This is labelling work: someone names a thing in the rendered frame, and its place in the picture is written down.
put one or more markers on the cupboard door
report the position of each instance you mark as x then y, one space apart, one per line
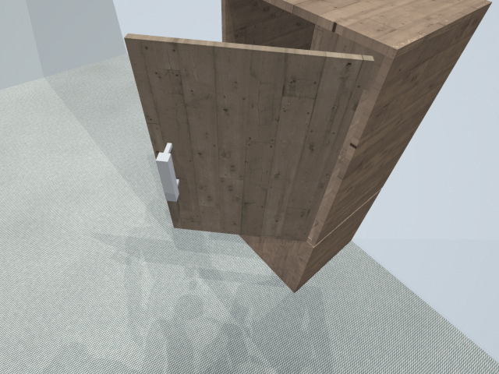
255 130

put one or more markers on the handle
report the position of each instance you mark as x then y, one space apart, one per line
167 174

